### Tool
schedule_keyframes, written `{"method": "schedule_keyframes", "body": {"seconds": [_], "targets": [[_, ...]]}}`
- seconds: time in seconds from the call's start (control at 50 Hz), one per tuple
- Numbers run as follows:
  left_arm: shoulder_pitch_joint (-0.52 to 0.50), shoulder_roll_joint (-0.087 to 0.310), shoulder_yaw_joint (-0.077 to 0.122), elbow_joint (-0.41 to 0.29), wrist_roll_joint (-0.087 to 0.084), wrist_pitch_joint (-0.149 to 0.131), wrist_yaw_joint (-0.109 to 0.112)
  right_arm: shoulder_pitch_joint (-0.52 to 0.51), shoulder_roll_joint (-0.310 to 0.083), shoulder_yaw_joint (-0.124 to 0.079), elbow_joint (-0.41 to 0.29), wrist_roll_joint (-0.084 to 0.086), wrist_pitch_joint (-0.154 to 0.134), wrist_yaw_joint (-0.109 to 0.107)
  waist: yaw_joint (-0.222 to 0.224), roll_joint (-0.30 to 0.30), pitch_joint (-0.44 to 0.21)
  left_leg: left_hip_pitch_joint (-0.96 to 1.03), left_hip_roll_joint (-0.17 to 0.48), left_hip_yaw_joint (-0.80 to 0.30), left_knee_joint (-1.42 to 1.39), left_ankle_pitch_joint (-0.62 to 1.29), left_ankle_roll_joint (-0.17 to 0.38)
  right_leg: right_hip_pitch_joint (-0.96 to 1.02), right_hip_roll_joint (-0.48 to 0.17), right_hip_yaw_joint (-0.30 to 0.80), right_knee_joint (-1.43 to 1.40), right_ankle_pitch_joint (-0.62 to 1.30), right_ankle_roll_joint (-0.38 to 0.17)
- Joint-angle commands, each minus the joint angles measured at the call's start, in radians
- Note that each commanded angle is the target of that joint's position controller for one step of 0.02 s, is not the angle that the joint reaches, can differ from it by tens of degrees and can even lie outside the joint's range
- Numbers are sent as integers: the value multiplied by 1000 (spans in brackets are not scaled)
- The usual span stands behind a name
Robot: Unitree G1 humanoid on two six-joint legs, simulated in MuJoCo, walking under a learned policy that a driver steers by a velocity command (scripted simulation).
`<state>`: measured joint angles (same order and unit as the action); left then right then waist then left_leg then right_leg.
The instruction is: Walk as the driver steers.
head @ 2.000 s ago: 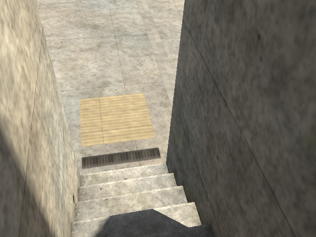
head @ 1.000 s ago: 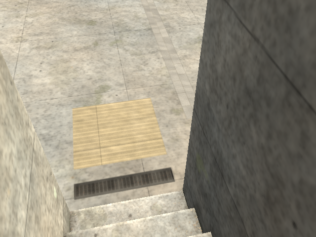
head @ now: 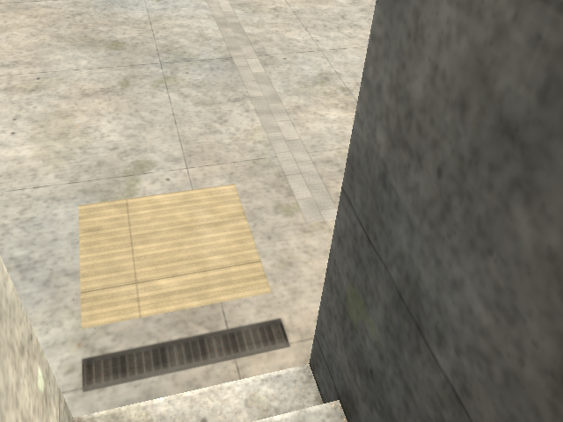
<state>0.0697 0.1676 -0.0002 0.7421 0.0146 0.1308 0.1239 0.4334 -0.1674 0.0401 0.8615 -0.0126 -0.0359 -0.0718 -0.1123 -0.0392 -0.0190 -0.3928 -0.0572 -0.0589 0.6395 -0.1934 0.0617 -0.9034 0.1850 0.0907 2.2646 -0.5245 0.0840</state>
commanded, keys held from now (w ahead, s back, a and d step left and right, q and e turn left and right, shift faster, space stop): no key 0.26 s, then w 0.74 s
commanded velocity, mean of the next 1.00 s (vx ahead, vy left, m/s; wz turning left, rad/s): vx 0.26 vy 0.00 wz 0.00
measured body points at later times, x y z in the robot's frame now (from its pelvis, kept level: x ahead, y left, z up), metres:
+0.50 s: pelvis -0.06 -0.04 +0.16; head -0.08 -0.10 +0.61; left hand -0.16 +0.23 +0.06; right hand +0.07 -0.29 +0.02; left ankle +0.09 +0.16 -0.43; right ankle -0.11 -0.13 -0.53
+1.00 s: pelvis +0.11 +0.07 -0.01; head +0.10 +0.10 +0.44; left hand +0.17 +0.31 -0.16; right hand +0.09 -0.20 -0.13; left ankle +0.08 +0.14 -0.72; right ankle +0.09 -0.11 -0.51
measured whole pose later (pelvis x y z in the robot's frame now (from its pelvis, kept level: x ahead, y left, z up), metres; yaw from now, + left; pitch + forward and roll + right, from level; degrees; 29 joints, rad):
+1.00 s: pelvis +0.11 +0.07 -0.01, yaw +0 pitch -2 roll -2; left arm 0.28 0.22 0.03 0.92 0.07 0.00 0.05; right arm 0.44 -0.21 -0.03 1.00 0.00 -0.07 -0.01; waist 0.00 -0.05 0.00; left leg -0.27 -0.08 -0.06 0.77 -0.46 0.07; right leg -0.74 0.09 0.16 1.82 -0.47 -0.11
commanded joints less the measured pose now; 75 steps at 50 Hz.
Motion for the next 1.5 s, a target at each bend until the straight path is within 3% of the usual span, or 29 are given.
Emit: {"method": "schedule_keyframes", "body": {"seconds": [0.02, 0.1, 0.14, 0.16, 0.18, 0.2, 0.22, 0.26, 0.34, 0.42, 0.54, 0.74, 0.84, 0.88, 0.9, 0.94, 0.96, 1.02, 1.08, 1.22, 1.32, 1.34, 1.36, 1.38, 1.4, 1.42, 1.46, 1.48, 1.5], "targets": [[-84, 42, 1, -134, -11, -17, 14, 27, -217, -57, -96, -28, 22, -7, 18, 124, -25, 229, 338, -431, -376, 283, 322, -91, -42, -46, 94, -143, -31], [-64, 52, -13, -178, -11, -18, -17, 24, -226, -65, -115, -25, 46, -38, 11, 150, -19, 240, 267, -285, -481, 74, 263, 34, -80, -128, -186, -188, -68], [101, 47, -42, -184, -12, -20, -59, -36, -284, -113, -112, 27, 92, -47, 69, 280, -15, -6, 176, -132, -700, -359, 117, 506, -20, -244, -952, -546, -181], [362, 92, -19, -91, 23, -20, -71, -159, -319, -128, -146, 31, 79, -35, 202, 344, -22, -354, 174, -83, -697, -266, 111, 954, 22, -314, -714, -281, -205], [559, 126, 1, -53, 24, -30, -66, -225, -290, -145, -138, 60, 73, -27, 342, 131, 89, -528, 138, -132, -271, -558, 69, 977, -56, 113, -1162, -536, -295], [684, 94, -14, -32, -31, -74, -60, -353, -210, -141, -234, -7, 35, 20, 411, -140, 285, -1006, -12, -414, 38, -814, 49, 990, -294, 790, -1542, -516, -363], [707, 164, 1, -13, -29, -100, -24, -380, -232, -161, -245, -30, -11, 65, 404, -155, 344, -1106, -86, -694, 120, -646, 9, 894, -484, 1222, -1805, -184, -368], [351, 165, -1, -30, 54, -121, 2, -289, -156, -142, -206, 39, -20, 62, 135, -97, 290, -715, -150, -576, 305, -236, -35, 485, -394, 915, -1730, -15, -268], [206, 118, 15, 0, 7, -110, -61, -138, -164, -141, -126, -11, 100, 49, -13, -64, 204, -412, -184, -271, 864, 43, -99, 129, -289, 435, -1716, -278, -223], [354, 144, 41, 99, -14, -131, -62, -202, -171, -127, -134, -30, 105, 64, 59, 9, 217, -418, -121, -208, 793, 239, -94, 314, -276, 285, -1715, -163, -226], [564, 181, 81, 171, 6, -167, -55, -300, -193, -143, -147, -36, 80, 74, 199, -118, 127, -540, -96, -255, 455, 386, -30, 803, -279, 247, -1658, -14, -247], [391, 208, 77, 135, 4, -221, -41, -472, -145, -112, -186, -18, 35, 77, 179, -121, 157, -202, 30, -180, 114, 587, -51, 517, -324, 252, -1490, 99, -304], [311, 204, 72, 168, 42, -191, -78, 107, -193, -141, 21, -5, -4, 42, -56, 120, 47, 443, 49, 82, -224, 389, -30, 390, -233, 10, -926, 492, -296], [308, 62, 51, 202, 60, -170, -92, 268, -209, -128, 94, -41, 12, 75, -79, 240, 92, 640, 166, -52, -116, 561, 4, 59, 2, 43, -152, -274, -296], [329, 10, 34, 100, 40, -177, -94, 246, -226, -104, 100, -41, 4, 85, 56, 334, 84, 754, 243, -180, 180, 965, 1, -281, -22, 49, -55, -302, -293], [432, 93, 44, 107, 44, -156, -69, 192, -279, -131, 101, 29, -39, 72, 105, 400, -41, 590, 387, -598, -109, 102, 147, -316, -86, 120, -268, -117, -255], [347, 156, 55, 124, 71, -136, -67, 140, -224, -116, 105, 47, -53, 67, 102, 346, 57, 433, 388, -751, -298, -363, 120, -325, -118, 103, -316, -53, -215], [143, 158, 54, 100, 32, -120, -81, -47, -140, -49, 80, 24, -90, 35, 195, 82, 245, -68, 275, -442, -211, 101, 99, -38, -212, 109, -950, 466, -64], [122, 100, 32, 149, 36, -121, -94, 90, -187, -68, 114, 32, -85, 31, 145, 198, 80, 15, 241, -337, -125, 633, 71, 184, -193, -32, -994, 586, -87], [-108, 93, 26, 81, 28, -147, -123, 209, -69, -36, 156, 48, -62, -2, 41, 129, 153, 70, 87, -258, 85, 282, 53, 245, -135, -29, -1450, 936, -113], [-31, 64, -4, 110, -12, -195, -107, 215, -80, -61, 184, -4, -46, -5, -3, 59, 163, 138, -10, -142, 414, 455, 52, 415, -84, -129, -1870, 812, -120], [72, 55, 7, 156, 8, -198, -110, 219, -91, -63, 216, -8, -37, -1, 25, 102, 99, 54, 26, -154, 564, 569, 50, 635, -90, -105, -1806, 886, -136], [360, 99, 27, 244, 9, -186, -100, 110, -142, -75, 200, -1, -42, 9, 203, 97, 12, -100, 62, -143, 779, 782, 34, 929, -70, -145, -1720, 880, -168], [454, 135, 37, 280, 16, -186, -109, 91, -156, -84, 177, -23, -35, 12, 245, -52, 145, -172, -26, -105, 1110, 427, 23, 941, -257, 14, -2273, 952, -247], [595, 175, 62, 324, 5, -180, -111, 3, -119, -93, 170, -45, -28, 17, 303, -159, 87, -499, -157, 30, 1481, -632, 28, 1275, -399, 86, -2099, 1398, -299], [595, 202, 44, 330, 27, -198, -132, 213, -51, -87, 133, 13, -40, 8, 125, -81, -74, -722, -89, -62, 1435, -777, 38, 1535, -601, 241, -1610, 1902, -395], [471, 137, 40, 282, 12, -219, -136, 193, -68, -93, 218, -32, -34, 12, 94, 54, -63, -768, 16, -119, 1284, -509, 81, 1263, -550, 225, -1685, 1109, -437], [385, 162, 63, 280, 29, -234, -111, 141, -98, -102, 194, -37, -34, 4, 95, -73, -91, -753, 64, -195, 1111, -347, 37, 1132, -576, 340, -1711, 678, -483], [358, 114, 43, 260, 17, -244, -96, 52, -110, -105, 196, -51, -18, 15, 59, 63, 23, -623, 86, -160, 883, -146, -23, 816, -489, 300, -1786, 700, -479]]}}
Keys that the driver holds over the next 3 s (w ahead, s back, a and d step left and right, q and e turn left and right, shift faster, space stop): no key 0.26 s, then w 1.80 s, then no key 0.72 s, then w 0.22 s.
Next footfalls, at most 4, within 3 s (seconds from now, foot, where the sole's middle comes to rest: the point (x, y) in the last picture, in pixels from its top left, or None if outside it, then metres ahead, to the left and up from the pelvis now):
0.18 right None -0.07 -0.13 -0.57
0.86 left None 0.12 0.14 -0.76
1.38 right None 0.40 0.01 -0.95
1.82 left None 0.62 0.19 -1.14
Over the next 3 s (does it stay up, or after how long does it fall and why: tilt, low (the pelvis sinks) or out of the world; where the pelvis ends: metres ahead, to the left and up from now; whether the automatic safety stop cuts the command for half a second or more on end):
stays up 1.08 0.18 -0.75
